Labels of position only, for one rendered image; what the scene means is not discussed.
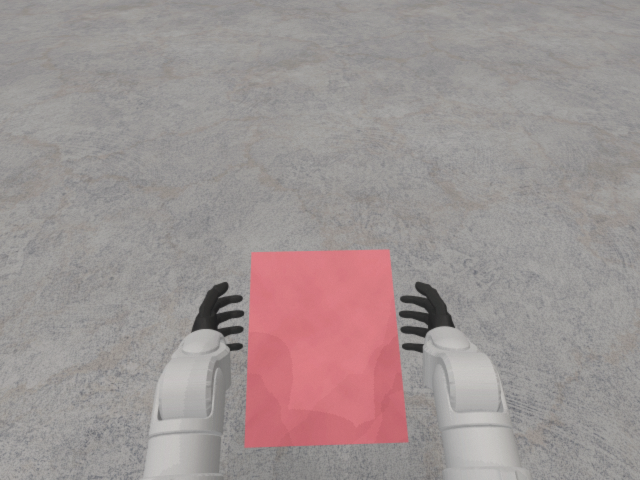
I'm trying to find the robot right hand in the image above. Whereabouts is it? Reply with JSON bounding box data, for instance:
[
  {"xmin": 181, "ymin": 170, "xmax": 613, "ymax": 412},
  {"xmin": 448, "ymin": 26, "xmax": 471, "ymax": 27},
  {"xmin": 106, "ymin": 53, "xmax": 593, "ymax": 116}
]
[{"xmin": 399, "ymin": 282, "xmax": 455, "ymax": 353}]

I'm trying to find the right robot forearm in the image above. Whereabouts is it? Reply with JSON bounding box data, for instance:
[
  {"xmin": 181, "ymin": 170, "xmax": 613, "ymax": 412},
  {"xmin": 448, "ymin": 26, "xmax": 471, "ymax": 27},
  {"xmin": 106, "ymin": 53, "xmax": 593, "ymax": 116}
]
[{"xmin": 423, "ymin": 326, "xmax": 532, "ymax": 480}]

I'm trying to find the robot left hand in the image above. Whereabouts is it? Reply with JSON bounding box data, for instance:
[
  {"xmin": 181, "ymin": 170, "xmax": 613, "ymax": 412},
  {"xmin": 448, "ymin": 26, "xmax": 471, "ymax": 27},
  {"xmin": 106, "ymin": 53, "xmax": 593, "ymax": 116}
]
[{"xmin": 191, "ymin": 282, "xmax": 244, "ymax": 351}]

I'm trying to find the carton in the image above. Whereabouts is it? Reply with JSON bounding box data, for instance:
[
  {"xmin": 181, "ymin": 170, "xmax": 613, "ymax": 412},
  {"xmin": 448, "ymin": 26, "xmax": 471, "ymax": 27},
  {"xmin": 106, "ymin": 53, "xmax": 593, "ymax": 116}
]
[{"xmin": 244, "ymin": 249, "xmax": 408, "ymax": 448}]

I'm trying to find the left robot forearm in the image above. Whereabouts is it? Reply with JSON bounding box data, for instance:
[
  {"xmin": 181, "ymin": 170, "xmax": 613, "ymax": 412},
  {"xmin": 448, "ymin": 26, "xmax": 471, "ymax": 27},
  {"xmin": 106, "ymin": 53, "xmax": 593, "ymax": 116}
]
[{"xmin": 140, "ymin": 329, "xmax": 231, "ymax": 480}]

